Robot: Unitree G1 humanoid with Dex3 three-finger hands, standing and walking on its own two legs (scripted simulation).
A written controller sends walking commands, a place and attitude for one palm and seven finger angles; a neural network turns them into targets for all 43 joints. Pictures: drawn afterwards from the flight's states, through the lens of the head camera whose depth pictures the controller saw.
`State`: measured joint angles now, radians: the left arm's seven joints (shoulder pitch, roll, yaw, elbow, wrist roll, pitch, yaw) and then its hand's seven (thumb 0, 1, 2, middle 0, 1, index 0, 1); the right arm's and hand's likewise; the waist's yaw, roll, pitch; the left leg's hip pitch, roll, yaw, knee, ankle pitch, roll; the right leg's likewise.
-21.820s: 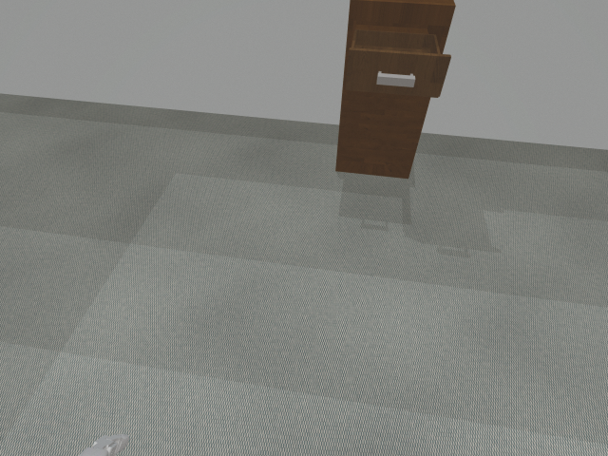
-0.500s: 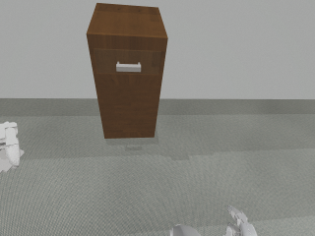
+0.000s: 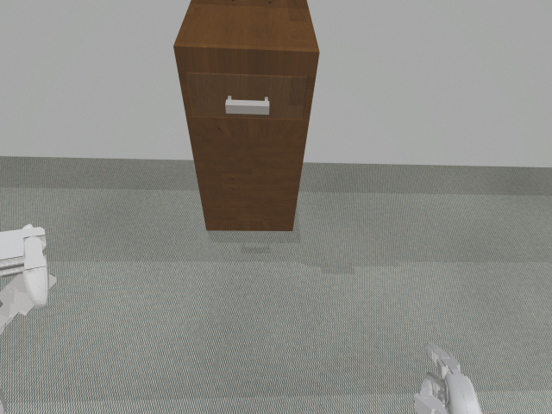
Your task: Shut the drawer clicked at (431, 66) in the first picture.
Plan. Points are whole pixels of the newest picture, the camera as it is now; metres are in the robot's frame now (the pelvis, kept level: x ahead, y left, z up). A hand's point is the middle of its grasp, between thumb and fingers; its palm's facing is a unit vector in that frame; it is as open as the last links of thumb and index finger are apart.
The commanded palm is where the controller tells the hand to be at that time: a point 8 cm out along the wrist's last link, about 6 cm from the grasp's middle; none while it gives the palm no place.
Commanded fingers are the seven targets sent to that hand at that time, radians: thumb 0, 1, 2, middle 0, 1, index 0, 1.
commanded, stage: stop stepping back and stand still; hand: left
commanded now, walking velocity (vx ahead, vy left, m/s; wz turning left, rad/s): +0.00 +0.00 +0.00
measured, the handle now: (247, 103) +0.93 +0.13 -0.08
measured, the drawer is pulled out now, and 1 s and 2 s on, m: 0.00 0.00 0.00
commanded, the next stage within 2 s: let the arm hang, fingers relaxed in 0.60 s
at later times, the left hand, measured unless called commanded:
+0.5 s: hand (62, 229) +0.26 +0.25 +0.18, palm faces +0.32 -0.80 -0.51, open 3.2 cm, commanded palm +0.19 +0.29 +0.19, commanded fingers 0.00 0.90 0.90 -1.40 -1.60 -1.40 -1.60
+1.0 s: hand out of the picture +0.09 +0.21 -0.15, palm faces -0.04 -0.97 -0.23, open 3.1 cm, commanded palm none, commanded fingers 0.00 0.90 0.90 -0.76 -0.91 -0.76 -0.91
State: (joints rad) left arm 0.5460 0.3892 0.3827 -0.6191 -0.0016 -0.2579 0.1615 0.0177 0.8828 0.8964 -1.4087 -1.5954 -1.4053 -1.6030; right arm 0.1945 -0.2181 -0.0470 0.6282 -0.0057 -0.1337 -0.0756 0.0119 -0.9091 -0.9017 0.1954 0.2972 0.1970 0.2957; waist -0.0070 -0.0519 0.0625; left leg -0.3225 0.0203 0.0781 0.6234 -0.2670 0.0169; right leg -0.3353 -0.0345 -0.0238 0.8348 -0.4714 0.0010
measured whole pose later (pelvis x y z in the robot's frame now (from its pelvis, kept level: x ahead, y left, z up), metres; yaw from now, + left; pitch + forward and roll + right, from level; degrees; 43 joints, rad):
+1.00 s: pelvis +0.02 +0.03 +0.01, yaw -1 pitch -1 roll +0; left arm 0.31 0.21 0.00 0.78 0.04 0.06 0.03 0.02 0.90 0.90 -1.09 -1.32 -1.09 -1.30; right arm 0.21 -0.23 0.02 0.87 -0.02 0.01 0.01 0.01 -0.91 -0.90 0.20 0.30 0.20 0.30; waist -0.02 -0.03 0.05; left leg -0.28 -0.02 0.07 0.55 -0.26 0.05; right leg -0.23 -0.03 -0.03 0.55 -0.30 0.02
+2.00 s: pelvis +0.03 +0.01 +0.02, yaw -1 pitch -2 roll +0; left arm 0.26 0.14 0.00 1.15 0.01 -0.01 0.03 0.01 0.91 0.90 -0.20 -0.30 -0.20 -0.30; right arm 0.28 -0.15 -0.01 1.14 -0.01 0.00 -0.03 0.00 -0.91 -0.90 0.20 0.30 0.20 0.30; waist -0.01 0.02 0.06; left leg -0.18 -0.01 0.07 0.39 -0.18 0.03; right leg -0.14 -0.01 -0.03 0.41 -0.24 0.00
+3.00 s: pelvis +0.04 -0.01 +0.02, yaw -1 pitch -2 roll +0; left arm 0.19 0.20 0.01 1.15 0.01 -0.02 0.02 0.01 0.90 0.90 -0.20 -0.30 -0.20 -0.30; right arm 0.21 -0.22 -0.01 1.15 -0.01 0.00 -0.02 0.00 -0.91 -0.90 0.20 0.30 0.20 0.30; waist -0.01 0.02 0.06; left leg -0.13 0.02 0.06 0.35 -0.18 0.00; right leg -0.09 0.02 -0.04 0.34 -0.22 -0.03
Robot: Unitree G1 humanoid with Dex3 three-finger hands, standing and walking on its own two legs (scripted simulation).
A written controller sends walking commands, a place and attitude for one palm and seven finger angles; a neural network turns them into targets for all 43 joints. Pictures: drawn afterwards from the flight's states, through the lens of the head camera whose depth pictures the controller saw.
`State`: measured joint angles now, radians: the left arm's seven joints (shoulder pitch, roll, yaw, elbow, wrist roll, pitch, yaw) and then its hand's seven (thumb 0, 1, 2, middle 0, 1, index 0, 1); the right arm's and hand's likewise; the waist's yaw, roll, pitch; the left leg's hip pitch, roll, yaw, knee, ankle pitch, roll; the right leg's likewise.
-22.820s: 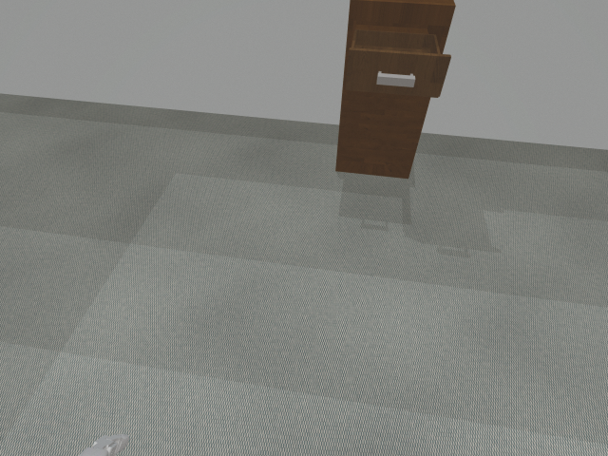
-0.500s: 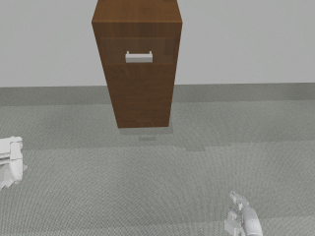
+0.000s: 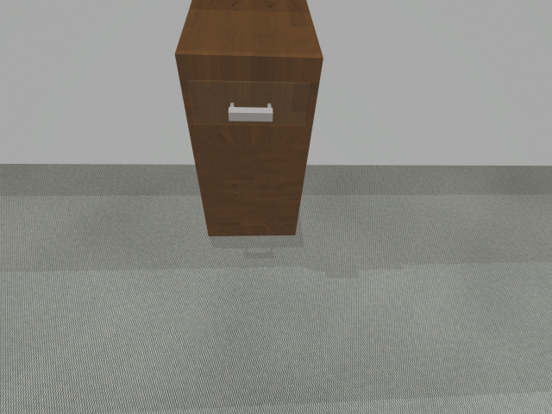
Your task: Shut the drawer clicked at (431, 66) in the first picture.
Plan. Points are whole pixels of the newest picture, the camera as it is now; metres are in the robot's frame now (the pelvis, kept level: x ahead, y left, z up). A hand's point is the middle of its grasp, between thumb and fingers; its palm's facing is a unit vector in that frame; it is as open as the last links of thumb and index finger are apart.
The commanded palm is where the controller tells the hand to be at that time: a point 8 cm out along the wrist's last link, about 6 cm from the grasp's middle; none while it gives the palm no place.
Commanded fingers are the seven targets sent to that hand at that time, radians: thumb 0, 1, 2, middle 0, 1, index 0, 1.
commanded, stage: let the arm hang, fingers relaxed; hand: left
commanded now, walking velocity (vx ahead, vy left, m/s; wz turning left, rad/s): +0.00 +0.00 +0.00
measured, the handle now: (250, 110) +0.91 +0.11 -0.09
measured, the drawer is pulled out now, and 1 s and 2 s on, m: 0.00 0.00 0.00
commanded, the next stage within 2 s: look to check the result in 0.80 s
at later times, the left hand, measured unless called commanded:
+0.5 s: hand out of the picture -0.02 +0.19 -0.16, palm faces -0.01 -0.97 -0.23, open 7.1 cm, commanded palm none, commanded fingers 0.00 0.90 0.90 -0.20 -0.30 -0.20 -0.30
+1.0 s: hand out of the picture +0.00 +0.16 -0.16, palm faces +0.00 -0.98 -0.20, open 7.4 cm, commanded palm none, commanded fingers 0.00 0.90 0.90 -0.20 -0.30 -0.20 -0.30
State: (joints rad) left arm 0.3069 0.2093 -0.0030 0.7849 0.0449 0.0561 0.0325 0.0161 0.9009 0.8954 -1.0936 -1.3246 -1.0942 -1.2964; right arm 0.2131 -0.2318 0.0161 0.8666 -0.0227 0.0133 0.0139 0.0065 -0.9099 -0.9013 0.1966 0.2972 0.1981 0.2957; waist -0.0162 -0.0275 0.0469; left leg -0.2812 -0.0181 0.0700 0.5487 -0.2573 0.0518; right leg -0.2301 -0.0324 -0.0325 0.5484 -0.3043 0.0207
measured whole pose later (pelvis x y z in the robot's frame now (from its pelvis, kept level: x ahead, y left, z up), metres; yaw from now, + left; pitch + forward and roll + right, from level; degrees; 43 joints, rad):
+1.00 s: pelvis +0.00 -0.01 +0.01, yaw -1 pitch -2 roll +0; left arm 0.26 0.14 0.00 1.15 0.01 -0.01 0.03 0.01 0.91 0.90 -0.20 -0.30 -0.20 -0.30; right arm 0.28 -0.15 -0.01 1.14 -0.01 0.00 -0.03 0.00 -0.91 -0.90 0.20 0.30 0.20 0.30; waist -0.01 0.02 0.06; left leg -0.18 -0.01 0.07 0.39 -0.18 0.03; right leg -0.14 -0.01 -0.03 0.41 -0.24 0.00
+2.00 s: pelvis +0.02 -0.03 +0.01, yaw -1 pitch -2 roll +0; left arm 0.19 0.20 0.01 1.15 0.01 -0.02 0.02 0.01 0.90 0.90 -0.20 -0.30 -0.20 -0.30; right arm 0.21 -0.22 -0.01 1.15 -0.01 0.00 -0.02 0.00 -0.91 -0.90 0.20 0.30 0.20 0.30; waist -0.01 0.02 0.06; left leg -0.13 0.02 0.06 0.35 -0.18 0.00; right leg -0.09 0.02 -0.04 0.34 -0.22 -0.03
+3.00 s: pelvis +0.02 -0.04 +0.02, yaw -1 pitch -2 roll +0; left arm 0.11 0.30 0.01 1.14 0.01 -0.02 0.01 0.01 0.90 0.90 -0.20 -0.30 -0.20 -0.30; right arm 0.13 -0.32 -0.01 1.13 -0.01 0.00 -0.01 0.00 -0.91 -0.90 0.20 0.30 0.20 0.30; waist -0.02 0.02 0.06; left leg -0.11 0.03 0.06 0.30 -0.16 -0.01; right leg -0.06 0.03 -0.04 0.29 -0.21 -0.04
